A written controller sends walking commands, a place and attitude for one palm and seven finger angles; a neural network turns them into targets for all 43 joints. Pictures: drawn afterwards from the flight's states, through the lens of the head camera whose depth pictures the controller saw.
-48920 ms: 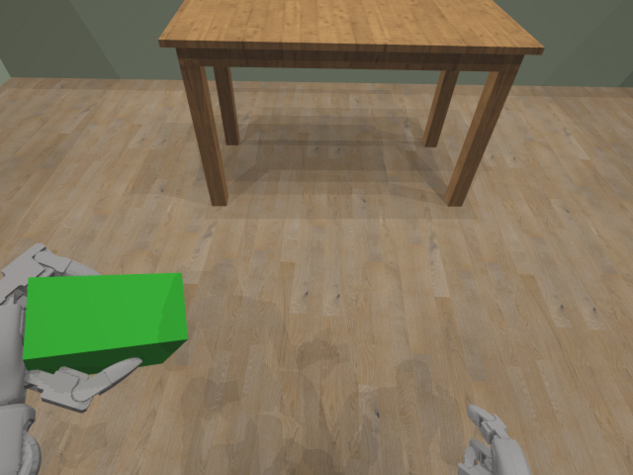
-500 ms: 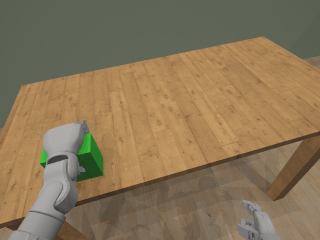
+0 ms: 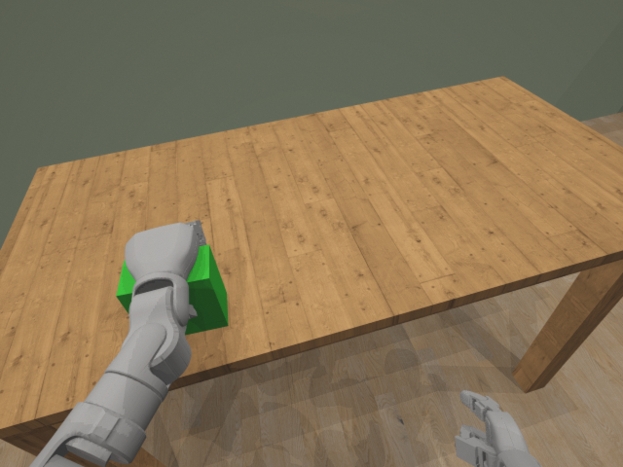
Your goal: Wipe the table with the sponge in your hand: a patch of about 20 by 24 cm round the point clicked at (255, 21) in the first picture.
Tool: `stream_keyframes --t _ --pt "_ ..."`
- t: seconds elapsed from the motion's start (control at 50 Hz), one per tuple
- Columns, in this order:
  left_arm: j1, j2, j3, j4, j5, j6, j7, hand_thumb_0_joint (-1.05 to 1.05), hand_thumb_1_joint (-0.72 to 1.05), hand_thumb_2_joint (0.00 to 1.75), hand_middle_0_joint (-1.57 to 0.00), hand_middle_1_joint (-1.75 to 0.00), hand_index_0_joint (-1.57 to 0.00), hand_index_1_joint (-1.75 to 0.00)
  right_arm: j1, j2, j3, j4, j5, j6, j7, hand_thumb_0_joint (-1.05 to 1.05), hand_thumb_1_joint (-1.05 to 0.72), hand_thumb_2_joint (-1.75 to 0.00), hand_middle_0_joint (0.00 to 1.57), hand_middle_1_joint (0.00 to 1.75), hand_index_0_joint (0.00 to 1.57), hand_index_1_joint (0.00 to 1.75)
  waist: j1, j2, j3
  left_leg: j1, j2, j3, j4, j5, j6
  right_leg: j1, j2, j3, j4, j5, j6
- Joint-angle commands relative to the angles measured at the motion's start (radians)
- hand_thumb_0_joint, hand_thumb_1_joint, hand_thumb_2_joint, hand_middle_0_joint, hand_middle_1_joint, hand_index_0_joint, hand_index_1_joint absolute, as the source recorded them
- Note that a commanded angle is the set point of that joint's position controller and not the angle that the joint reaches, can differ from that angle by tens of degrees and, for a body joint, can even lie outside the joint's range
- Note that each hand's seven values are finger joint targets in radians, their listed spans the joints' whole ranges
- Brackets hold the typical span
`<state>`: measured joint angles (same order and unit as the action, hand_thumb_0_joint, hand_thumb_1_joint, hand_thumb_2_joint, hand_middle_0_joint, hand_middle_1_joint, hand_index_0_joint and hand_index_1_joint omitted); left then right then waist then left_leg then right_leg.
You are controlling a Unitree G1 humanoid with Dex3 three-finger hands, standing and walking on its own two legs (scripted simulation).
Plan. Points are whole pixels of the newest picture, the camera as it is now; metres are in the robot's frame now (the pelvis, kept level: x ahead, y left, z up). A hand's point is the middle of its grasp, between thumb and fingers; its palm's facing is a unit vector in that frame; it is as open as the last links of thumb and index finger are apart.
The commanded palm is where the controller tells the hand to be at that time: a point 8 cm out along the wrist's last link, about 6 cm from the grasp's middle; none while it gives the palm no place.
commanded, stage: slide across to the third lane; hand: left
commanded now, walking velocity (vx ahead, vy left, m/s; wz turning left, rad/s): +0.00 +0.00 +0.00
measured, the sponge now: (182, 302) +0.32 +0.25 +0.03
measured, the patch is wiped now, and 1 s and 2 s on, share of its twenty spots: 0.65 0.75 1.00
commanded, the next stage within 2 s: wipe forward along the third lane in 0.16 s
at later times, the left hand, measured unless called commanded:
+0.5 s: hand (181, 274) +0.33 +0.24 +0.08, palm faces -0.01 -0.06 -1.00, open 10.2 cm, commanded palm +0.32 +0.23 +0.11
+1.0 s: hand (185, 245) +0.38 +0.25 +0.08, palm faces -0.11 +0.01 -0.99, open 10.2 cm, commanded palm +0.38 +0.25 +0.12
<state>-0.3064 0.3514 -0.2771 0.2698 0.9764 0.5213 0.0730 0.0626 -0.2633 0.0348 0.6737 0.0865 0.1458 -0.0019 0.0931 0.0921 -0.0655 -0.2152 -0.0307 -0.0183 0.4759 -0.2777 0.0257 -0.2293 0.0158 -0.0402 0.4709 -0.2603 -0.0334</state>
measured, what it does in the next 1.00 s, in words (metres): stands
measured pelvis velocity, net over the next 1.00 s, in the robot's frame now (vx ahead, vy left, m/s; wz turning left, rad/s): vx -0.03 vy -0.03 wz -0.02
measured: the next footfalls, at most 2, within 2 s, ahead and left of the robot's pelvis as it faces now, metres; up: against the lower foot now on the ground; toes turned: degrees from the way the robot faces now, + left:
none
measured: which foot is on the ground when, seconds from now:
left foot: down 0.00-1.00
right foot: down 0.00-1.00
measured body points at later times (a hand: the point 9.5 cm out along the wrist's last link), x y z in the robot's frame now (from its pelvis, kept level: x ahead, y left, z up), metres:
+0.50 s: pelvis +0.00 -0.01 +0.00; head -0.01 -0.05 +0.45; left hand +0.33 +0.23 +0.13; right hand +0.20 -0.25 -0.10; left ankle -0.02 +0.10 -0.74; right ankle -0.01 -0.10 -0.74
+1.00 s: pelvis -0.03 -0.03 -0.01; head -0.01 -0.05 +0.44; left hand +0.39 +0.25 +0.14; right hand +0.07 -0.30 -0.14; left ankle -0.02 +0.10 -0.74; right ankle -0.01 -0.10 -0.74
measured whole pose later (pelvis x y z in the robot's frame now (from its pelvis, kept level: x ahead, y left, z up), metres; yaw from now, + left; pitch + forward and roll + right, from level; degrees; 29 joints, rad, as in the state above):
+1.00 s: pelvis -0.03 -0.03 -0.01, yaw -1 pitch +6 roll +0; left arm -0.69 0.50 -0.10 0.87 0.99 0.22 0.06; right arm 0.23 -0.30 0.00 0.73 0.09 0.12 -0.07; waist -0.01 0.06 -0.08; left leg -0.41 0.01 -0.02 0.55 -0.26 0.00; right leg -0.42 0.06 -0.04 0.53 -0.22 -0.07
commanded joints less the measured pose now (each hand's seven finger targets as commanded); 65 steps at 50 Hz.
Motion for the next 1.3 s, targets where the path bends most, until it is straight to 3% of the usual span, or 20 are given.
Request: stream_keyframes --t 0.0,0.06,0.08,0.12,0.16,0.22,0.26,0.32,0.46,0.62,0.66,0.74,0.76,0.82,0.86,0.92,1.06,1.1,1.16,1.28 --pt "-0.227 0.02 0.003 -0.126 -0.038 -0.019 -0.003 0.0 0.1 1.3 -1.2 -1.6 -1.2 -1.6 -0.184 -0.11 -0.037 -0.17 0.006 -0.038 -0.008 0.0 -0.9 -0.9 0.2 0.3 0.2 0.3 -0.046 -0.15 -0.167 0.037 0.005 -0.013 -0.046 0.248 0.018 0.086 0.018 0.04 -0.044 0.265 -0.041" --pt "-0.136 0.102 0.092 -0.14 -0.051 -0.023 -0.002 0.0 0.1 1.3 -1.2 -1.6 -1.2 -1.6 -0.197 -0.119 -0.037 -0.182 0.003 -0.036 -0.007 0.0 -0.9 -0.9 0.2 0.3 0.2 0.3 -0.021 -0.145 -0.174 0.021 0.003 -0.014 -0.049 0.251 0.021 0.12 0.019 0.071 -0.049 0.296 -0.043" --pt "-0.155 0.039 0.027 -0.162 -0.053 -0.022 -0.007 0.0 0.1 1.3 -1.2 -1.6 -1.2 -1.6 -0.192 -0.112 -0.036 -0.187 0.005 -0.036 -0.008 0.0 -0.9 -0.9 0.2 0.3 0.2 0.3 -0.037 -0.154 -0.191 0.026 -0.002 -0.003 -0.039 0.262 0.025 0.133 0.013 0.055 -0.04 0.323 -0.036" --pt "-0.158 0.031 0.018 -0.148 -0.058 -0.021 -0.012 0.0 0.1 1.3 -1.2 -1.6 -1.2 -1.6 -0.188 -0.114 -0.038 -0.181 0.008 -0.032 -0.01 0.0 -0.9 -0.9 0.2 0.3 0.2 0.3 -0.046 -0.156 -0.15 0.018 -0.001 0.0 -0.046 0.24 0.024 0.108 0.014 0.059 -0.054 0.302 -0.032" --pt "-0.145 0.101 0.08 -0.161 -0.055 -0.018 -0.01 0.0 0.1 1.3 -1.2 -1.6 -1.2 -1.6 -0.202 -0.119 -0.037 -0.187 0.008 -0.031 -0.012 0.0 -0.9 -0.9 0.2 0.3 0.2 0.3 -0.031 -0.137 -0.145 0.016 0.0 -0.007 -0.053 0.23 0.024 0.109 0.019 0.082 -0.06 0.276 -0.039" --pt "-0.154 0.065 0.04 -0.142 -0.055 -0.014 -0.013 0.0 0.1 1.3 -1.2 -1.6 -1.2 -1.6 -0.188 -0.116 -0.039 -0.182 0.011 -0.032 -0.016 0.0 -0.9 -0.9 0.2 0.3 0.2 0.3 -0.045 -0.147 -0.131 0.016 -0.002 0.002 -0.051 0.216 0.027 0.102 0.014 0.066 -0.066 0.262 -0.031" --pt "-0.141 0.146 0.117 -0.132 -0.054 -0.015 -0.01 0.0 0.1 1.3 -1.2 -1.6 -1.2 -1.6 -0.193 -0.124 -0.038 -0.182 0.009 -0.034 -0.021 0.0 -0.9 -0.9 0.2 0.3 0.2 0.3 -0.032 -0.145 -0.142 0.012 -0.003 0.0 -0.053 0.217 0.028 0.115 0.019 0.092 -0.069 0.274 -0.036" --pt "-0.199 0.107 0.073 -0.087 -0.047 -0.02 -0.016 0.0 0.1 1.3 -1.2 -1.6 -1.2 -1.6 -0.168 -0.125 -0.038 -0.165 0.011 -0.033 -0.03 0.0 -0.9 -0.9 0.2 0.3 0.2 0.3 -0.057 -0.158 -0.13 0.005 -0.006 0.011 -0.046 0.212 0.026 0.099 0.016 0.077 -0.066 0.285 -0.029" --pt "-0.247 0.19 0.146 0.026 -0.017 -0.062 -0.014 0.0 0.1 1.3 -1.2 -1.6 -1.2 -1.6 -0.138 -0.134 -0.039 -0.151 0.006 -0.042 -0.044 0.0 -0.9 -0.9 0.2 0.3 0.2 0.3 -0.049 -0.177 -0.138 -0.027 -0.01 0.011 -0.039 0.188 0.025 0.08 0.02 0.101 -0.066 0.271 -0.031" --pt "-0.412 0.213 0.136 0.257 0.022 -0.133 -0.017 0.0 0.1 1.3 -1.2 -1.6 -1.2 -1.6 -0.054 -0.141 -0.04 -0.11 0.003 -0.055 -0.067 0.0 -0.9 -0.9 0.2 0.3 0.2 0.3 -0.088 -0.208 -0.09 -0.098 -0.009 0.024 -0.023 0.077 0.022 -0.016 0.016 0.079 -0.071 0.119 -0.014" --pt "-0.455 0.298 0.202 0.288 0.03 -0.161 -0.014 0.0 0.1 1.3 -1.2 -1.6 -1.2 -1.6 -0.045 -0.146 -0.041 -0.105 -0.001 -0.056 -0.073 0.0 -0.9 -0.9 0.2 0.3 0.2 0.3 -0.079 -0.185 -0.1 -0.119 -0.009 0.019 -0.027 0.043 0.022 -0.024 0.016 0.104 -0.084 0.064 -0.018" --pt "-0.539 0.284 0.175 0.374 0.037 -0.209 -0.003 0.0 0.1 1.3 -1.2 -1.6 -1.2 -1.6 -0.003 -0.144 -0.046 -0.1 0.0 -0.057 -0.081 0.0 -0.9 -0.9 0.2 0.3 0.2 0.3 -0.098 -0.181 -0.115 -0.151 -0.011 0.026 -0.011 0.009 0.021 -0.044 0.009 0.09 -0.079 0.017 -0.009" --pt "-0.551 0.341 0.226 0.389 0.036 -0.223 0.002 0.0 0.1 1.3 -1.2 -1.6 -1.2 -1.6 0.003 -0.146 -0.047 -0.097 -0.002 -0.06 -0.083 0.0 -0.9 -0.9 0.2 0.3 0.2 0.3 -0.088 -0.168 -0.125 -0.162 -0.009 0.022 -0.016 -0.002 0.021 -0.039 0.009 0.109 -0.09 -0.006 -0.012" --pt "-0.634 0.313 0.183 0.462 0.039 -0.252 0.016 0.0 0.1 1.3 -1.2 -1.6 -1.2 -1.6 0.04 -0.147 -0.052 -0.089 0.0 -0.064 -0.084 0.0 -0.9 -0.9 0.2 0.3 0.2 0.3 -0.116 -0.175 -0.121 -0.187 -0.009 0.025 -0.004 -0.032 0.023 -0.066 0.004 0.097 -0.088 -0.049 -0.004" --pt "-0.63 0.406 0.26 0.504 0.041 -0.269 0.029 0.0 0.1 1.3 -1.2 -1.6 -1.2 -1.6 0.053 -0.156 -0.056 -0.083 -0.001 -0.064 -0.085 0.0 -0.9 -0.9 0.2 0.3 0.2 0.3 -0.098 -0.163 -0.151 -0.209 -0.008 0.019 -0.005 -0.033 0.022 -0.048 0.005 0.115 -0.095 -0.068 -0.008" --pt "-0.674 0.338 0.197 0.552 0.047 -0.295 0.042 0.0 0.1 1.3 -1.2 -1.6 -1.2 -1.6 0.092 -0.153 -0.064 -0.072 -0.001 -0.068 -0.078 0.0 -0.9 -0.9 0.2 0.3 0.2 0.3 -0.127 -0.16 -0.154 -0.221 -0.005 0.022 0.012 -0.032 0.025 -0.073 0.004 0.107 -0.083 -0.047 -0.006" --pt "-0.746 0.439 0.265 0.646 0.05 -0.333 0.076 0.0 0.1 1.3 -1.2 -1.6 -1.2 -1.6 0.15 -0.173 -0.077 -0.039 -0.004 -0.073 -0.071 0.0 -0.9 -0.9 0.2 0.3 0.2 0.3 -0.138 -0.18 -0.191 -0.276 0.003 0.018 0.026 -0.026 0.028 -0.063 0.003 0.131 -0.081 -0.025 -0.004" --pt "-0.744 0.397 0.228 0.674 0.049 -0.337 0.083 0.0 0.1 1.3 -1.2 -1.6 -1.2 -1.6 0.168 -0.168 -0.079 -0.036 -0.003 -0.073 -0.066 0.0 -0.9 -0.9 0.2 0.3 0.2 0.3 -0.147 -0.181 -0.194 -0.282 0.003 0.024 0.033 -0.028 0.029 -0.07 0.003 0.122 -0.073 -0.011 0.001" --pt "-0.805 0.46 0.257 0.692 0.059 -0.342 0.089 0.0 0.1 1.3 -1.2 -1.6 -1.2 -1.6 0.182 -0.175 -0.08 -0.024 -0.004 -0.074 -0.063 0.0 -0.9 -0.9 0.2 0.3 0.2 0.3 -0.156 -0.163 -0.215 -0.296 0.008 0.022 0.036 -0.021 0.028 -0.061 0.001 0.137 -0.074 0.007 0.0" --pt "-0.886 0.471 0.237 0.752 0.071 -0.332 0.094 0.0 0.1 1.3 -1.2 -1.6 -1.2 -1.6 0.218 -0.18 -0.078 -0.009 -0.005 -0.077 -0.06 0.0 -0.9 -0.9 0.2 0.3 0.2 0.3 -0.187 -0.154 -0.225 -0.301 0.011 0.022 0.046 -0.026 0.033 -0.093 0.005 0.121 -0.065 0.015 0.007"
